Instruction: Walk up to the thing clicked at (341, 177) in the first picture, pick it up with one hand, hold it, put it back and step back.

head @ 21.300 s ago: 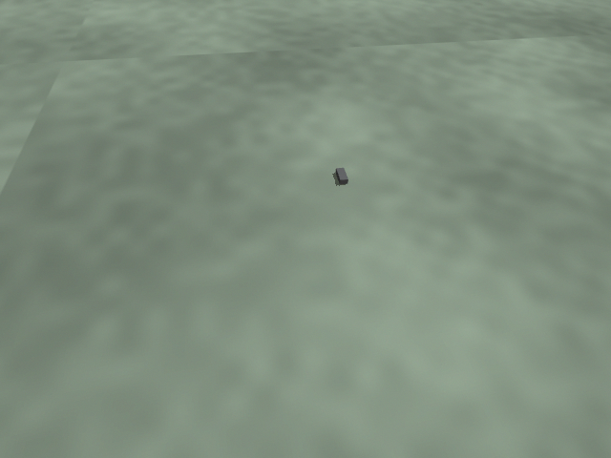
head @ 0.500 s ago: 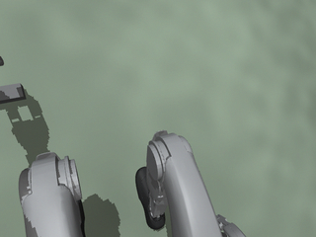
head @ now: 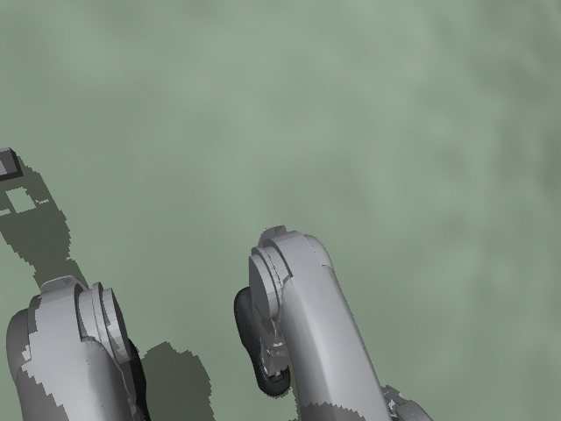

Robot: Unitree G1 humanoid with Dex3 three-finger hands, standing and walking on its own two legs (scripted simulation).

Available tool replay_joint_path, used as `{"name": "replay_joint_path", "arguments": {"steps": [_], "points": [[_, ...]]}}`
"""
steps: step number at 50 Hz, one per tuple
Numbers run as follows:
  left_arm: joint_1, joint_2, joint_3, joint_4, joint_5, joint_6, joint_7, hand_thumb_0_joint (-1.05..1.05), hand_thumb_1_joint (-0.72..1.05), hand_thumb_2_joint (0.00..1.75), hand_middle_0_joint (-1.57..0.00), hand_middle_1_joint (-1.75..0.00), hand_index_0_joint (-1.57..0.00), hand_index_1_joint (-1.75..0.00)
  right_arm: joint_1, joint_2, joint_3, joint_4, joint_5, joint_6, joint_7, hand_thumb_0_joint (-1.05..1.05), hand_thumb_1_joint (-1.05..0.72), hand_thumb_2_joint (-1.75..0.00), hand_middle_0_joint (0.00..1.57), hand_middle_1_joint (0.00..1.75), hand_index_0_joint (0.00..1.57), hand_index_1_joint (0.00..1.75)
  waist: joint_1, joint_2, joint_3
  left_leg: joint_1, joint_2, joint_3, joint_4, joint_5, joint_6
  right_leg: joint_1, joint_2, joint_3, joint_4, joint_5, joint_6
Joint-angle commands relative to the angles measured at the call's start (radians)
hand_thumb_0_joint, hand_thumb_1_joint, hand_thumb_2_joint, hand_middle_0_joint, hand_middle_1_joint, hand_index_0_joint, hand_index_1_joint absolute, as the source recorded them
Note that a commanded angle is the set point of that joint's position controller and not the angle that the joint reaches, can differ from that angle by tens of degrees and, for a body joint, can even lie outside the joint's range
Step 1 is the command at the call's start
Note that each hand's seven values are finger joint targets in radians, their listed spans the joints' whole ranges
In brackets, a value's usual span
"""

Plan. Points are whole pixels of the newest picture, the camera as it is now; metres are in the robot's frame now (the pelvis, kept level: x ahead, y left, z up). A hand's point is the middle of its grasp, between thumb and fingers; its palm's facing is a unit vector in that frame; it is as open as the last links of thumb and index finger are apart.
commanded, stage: close in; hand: left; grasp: from above
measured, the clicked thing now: out of the picture +0.50 +0.31 -0.30
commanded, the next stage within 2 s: rest palm in 0.12 s
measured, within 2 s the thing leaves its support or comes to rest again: neither
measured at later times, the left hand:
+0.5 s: hand out of the picture +0.49 +0.29 -0.23, palm faces -0.46 -0.14 -0.87, open 12.6 cm
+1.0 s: hand out of the picture +0.49 +0.30 -0.26, palm faces -0.45 -0.15 -0.88, open 12.7 cm
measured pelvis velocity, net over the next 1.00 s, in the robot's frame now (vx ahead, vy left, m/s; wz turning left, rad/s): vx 0.01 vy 0.01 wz -0.06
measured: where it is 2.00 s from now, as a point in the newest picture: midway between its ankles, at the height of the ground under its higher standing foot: (203, 386)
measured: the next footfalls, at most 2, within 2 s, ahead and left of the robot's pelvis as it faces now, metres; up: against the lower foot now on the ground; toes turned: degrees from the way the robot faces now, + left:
none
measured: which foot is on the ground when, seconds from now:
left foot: down 0.00-1.00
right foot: down 0.00-1.00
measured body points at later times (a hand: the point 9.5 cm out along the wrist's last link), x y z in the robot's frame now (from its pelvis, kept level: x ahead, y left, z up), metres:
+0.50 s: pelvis +0.00 +0.00 +0.00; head +0.28 +0.10 +0.33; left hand +0.51 +0.30 -0.18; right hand +0.03 -0.25 -0.07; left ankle +0.07 +0.13 -0.28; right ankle +0.11 -0.12 -0.28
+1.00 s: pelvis +0.01 +0.01 -0.01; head +0.29 +0.12 +0.32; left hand +0.51 +0.30 -0.21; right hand +0.04 -0.25 -0.06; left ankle +0.07 +0.13 -0.28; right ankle +0.11 -0.12 -0.28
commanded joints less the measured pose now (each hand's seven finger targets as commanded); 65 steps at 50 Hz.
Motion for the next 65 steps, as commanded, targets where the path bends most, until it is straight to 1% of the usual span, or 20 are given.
{"name": "replay_joint_path", "arguments": {"steps": [1,4,6,11,14,18,21,23,25,30,32,39,40,43,44,49,54,58,62,65], "points": [[-0.354,0.248,0.01,-0.18,0.019,-0.057,0.064,0.0,-0.21,0.74,-0.36,-0.73,-0.36,-0.73,0.215,-0.287,-0.086,-0.001,-0.007,-0.01,-0.023,0.0,-0.89,-0.89,0.2,0.3,0.2,0.3,-0.04,0.386,-0.672,0.481,-0.006,0.079,-0.24,0.138,0.016,0.372,0.028,-0.1,-0.227,0.139,-0.083],[-0.388,0.212,-0.015,-0.208,0.041,-0.067,0.099,0.0,-0.23,0.73,-0.33,-0.72,-0.34,-0.72,0.215,-0.277,-0.09,0.016,-0.012,-0.014,-0.02,0.0,-0.89,-0.89,0.2,0.3,0.2,0.3,-0.041,0.472,-0.716,0.559,0.0,0.07,-0.252,0.166,0.005,0.332,0.028,-0.11,-0.198,0.173,-0.086],[-0.373,0.167,-0.034,-0.124,0.045,-0.055,0.116,0.0,-0.25,0.74,-0.32,-0.74,-0.32,-0.73,0.217,-0.276,-0.09,0.024,-0.016,-0.022,-0.015,0.0,-0.88,-0.89,0.2,0.3,0.2,0.3,-0.061,0.443,-0.657,0.545,0.0,0.062,-0.255,0.16,0.007,0.292,0.026,-0.118,-0.191,0.177,-0.082],[-0.376,0.228,-0.006,-0.095,0.071,-0.032,0.162,0.0,-0.19,0.72,-0.37,-0.67,-0.37,-0.68,0.216,-0.291,-0.078,0.025,-0.025,-0.032,-0.007,0.0,-0.88,-0.89,0.2,0.3,0.2,0.3,-0.046,0.451,-0.674,0.544,0.0,0.07,-0.245,0.222,0.01,0.325,0.026,-0.116,-0.187,0.235,-0.076],[-0.352,0.177,-0.033,0.006,0.064,-0.012,0.172,0.0,-0.26,0.77,-0.32,-0.69,-0.3,-0.71,0.209,-0.284,-0.067,0.025,-0.031,-0.045,0.005,0.0,-0.88,-0.89,0.2,0.3,0.2,0.3,-0.075,0.411,-0.616,0.508,0.002,0.07,-0.229,0.207,0.018,0.315,0.029,-0.114,-0.184,0.232,-0.073],[-0.361,0.247,-0.009,-0.015,0.06,-0.01,0.19,0.0,-0.26,0.77,-0.34,-0.67,-0.32,-0.69,0.197,-0.302,-0.052,0.013,-0.031,-0.055,0.006,0.0,-0.88,-0.89,0.2,0.3,0.2,0.3,-0.058,0.426,-0.656,0.526,0.003,0.065,-0.238,0.222,0.018,0.363,0.032,-0.114,-0.188,0.239,-0.073],[-0.36,0.243,-0.008,0.026,0.057,-0.008,0.197,0.0,-0.25,0.75,-0.32,-0.7,-0.31,-0.71,0.191,-0.308,-0.036,0.002,-0.037,-0.068,0.014,0.0,-0.88,-0.89,0.2,0.3,0.2,0.3,-0.09,0.419,-0.623,0.51,0.006,0.061,-0.22,0.232,0.02,0.366,0.033,-0.118,-0.179,0.252,-0.068],[-0.359,0.33,0.047,0.018,0.056,-0.015,0.215,0.0,-0.25,0.76,-0.32,-0.69,-0.31,-0.7,0.186,-0.332,-0.032,-0.009,-0.035,-0.07,0.011,0.0,-0.88,-0.89,0.2,0.3,0.2,0.3,-0.077,0.411,-0.637,0.495,0.006,0.058,-0.222,0.225,0.02,0.385,0.032,-0.118,-0.183,0.239,-0.07],[-0.326,0.332,0.058,0.069,0.069,-0.017,0.224,0.0,-0.25,0.75,-0.33,-0.68,-0.31,-0.7,0.18,-0.33,-0.025,-0.009,-0.045,-0.073,0.01,0.0,-0.88,-0.89,0.2,0.3,0.2,0.3,-0.085,0.413,-0.599,0.497,0.009,0.053,-0.214,0.216,0.015,0.363,0.033,-0.125,-0.176,0.225,-0.074],[-0.354,0.317,0.013,0.043,0.06,-0.038,0.239,0.0,-0.25,0.75,-0.33,-0.68,-0.31,-0.7,0.157,-0.327,0.0,-0.025,-0.056,-0.094,0.019,0.0,-0.89,-0.9,0.2,0.3,0.2,0.3,-0.105,0.427,-0.607,0.479,0.016,0.056,-0.187,0.197,0.024,0.401,0.042,-0.123,-0.181,0.236,-0.064],[-0.327,0.378,0.055,0.061,0.064,-0.04,0.25,0.0,-0.25,0.75,-0.32,-0.68,-0.31,-0.7,0.18,-0.349,-0.002,-0.018,-0.055,-0.096,0.018,0.0,-0.88,-0.89,0.2,0.3,0.2,0.3,-0.108,0.407,-0.595,0.46,0.017,0.054,-0.185,0.195,0.025,0.427,0.043,-0.123,-0.185,0.23,-0.06],[-0.316,0.37,0.04,0.04,0.058,-0.037,0.268,0.0,-0.24,0.74,-0.32,-0.69,-0.31,-0.7,0.162,-0.355,0.006,-0.018,-0.065,-0.113,0.031,0.0,-0.89,-0.9,0.2,0.3,0.2,0.3,-0.098,0.479,-0.625,0.546,0.026,0.025,-0.203,0.222,0.006,0.399,0.045,-0.153,-0.16,0.248,-0.067],[-0.321,0.306,-0.009,0.058,0.056,-0.034,0.262,0.0,-0.24,0.73,-0.32,-0.7,-0.31,-0.71,0.158,-0.345,0.009,-0.014,-0.067,-0.116,0.037,0.0,-0.89,-0.9,0.2,0.3,0.2,0.3,-0.116,0.472,-0.588,0.529,0.027,0.032,-0.191,0.225,0.008,0.395,0.05,-0.151,-0.161,0.257,-0.065],[-0.31,0.367,0.043,0.071,0.055,-0.029,0.277,0.0,-0.25,0.75,-0.3,-0.7,-0.3,-0.71,0.166,-0.362,0.007,-0.005,-0.065,-0.114,0.039,0.0,-0.88,-0.9,0.2,0.3,0.2,0.3,-0.109,0.462,-0.571,0.508,0.026,0.02,-0.2,0.223,0.007,0.392,0.047,-0.157,-0.162,0.255,-0.065],[-0.324,0.293,-0.02,0.078,0.059,-0.027,0.268,0.0,-0.25,0.75,-0.32,-0.7,-0.31,-0.71,0.153,-0.347,0.014,-0.013,-0.069,-0.118,0.046,0.0,-0.89,-0.9,0.2,0.3,0.2,0.3,-0.124,0.464,-0.532,0.501,0.027,0.028,-0.188,0.222,0.009,0.377,0.051,-0.153,-0.162,0.259,-0.065],[-0.315,0.368,0.04,0.081,0.058,-0.027,0.288,0.0,-0.24,0.73,-0.31,-0.72,-0.31,-0.72,0.16,-0.365,0.019,-0.004,-0.071,-0.132,0.057,0.0,-0.89,-0.9,0.2,0.3,0.2,0.3,-0.126,0.464,-0.545,0.53,0.032,0.014,-0.19,0.262,0.004,0.402,0.047,-0.161,-0.159,0.287,-0.061],[-0.36,0.337,-0.006,0.052,0.048,-0.036,0.288,0.0,-0.25,0.73,-0.3,-0.74,-0.3,-0.74,0.131,-0.373,0.023,-0.026,-0.072,-0.144,0.063,0.0,-0.89,-0.9,0.2,0.3,0.2,0.3,-0.136,0.479,-0.543,0.526,0.032,0.01,-0.201,0.211,0.005,0.403,0.054,-0.162,-0.174,0.251,-0.063],[-0.331,0.38,0.031,0.08,0.049,-0.038,0.303,0.0,-0.23,0.72,-0.31,-0.73,-0.31,-0.73,0.154,-0.376,0.033,-0.013,-0.072,-0.144,0.066,0.0,-0.89,-0.9,0.2,0.3,0.2,0.3,-0.135,0.457,-0.557,0.523,0.034,0.005,-0.198,0.232,0.005,0.428,0.051,-0.165,-0.171,0.272,-0.057],[-0.311,0.335,-0.006,0.136,0.048,-0.035,0.307,0.0,-0.24,0.73,-0.31,-0.73,-0.3,-0.73,0.132,-0.372,0.047,-0.022,-0.078,-0.148,0.071,0.0,-0.89,-0.9,0.2,0.3,0.2,0.3,-0.159,0.429,-0.491,0.493,0.037,-0.003,-0.186,0.214,0.007,0.406,0.052,-0.172,-0.168,0.267,-0.054],[-0.332,0.381,0.004,0.117,0.045,-0.043,0.313,0.0,-0.24,0.73,-0.31,-0.74,-0.31,-0.74,0.123,-0.393,0.039,-0.023,-0.076,-0.153,0.066,0.0,-0.9,-0.9,0.2,0.3,0.2,0.3,-0.145,0.45,-0.487,0.495,0.038,-0.003,-0.199,0.177,0.005,0.398,0.053,-0.168,-0.177,0.234,-0.058]]}}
